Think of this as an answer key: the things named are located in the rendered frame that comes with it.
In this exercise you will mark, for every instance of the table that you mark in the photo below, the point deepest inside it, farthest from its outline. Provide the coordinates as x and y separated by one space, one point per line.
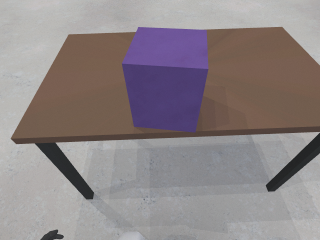
259 81

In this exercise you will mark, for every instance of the robot left hand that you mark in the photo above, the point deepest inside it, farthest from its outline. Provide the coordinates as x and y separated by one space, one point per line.
51 235

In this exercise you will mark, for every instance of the carton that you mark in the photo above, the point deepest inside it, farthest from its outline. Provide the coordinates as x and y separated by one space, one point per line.
165 72

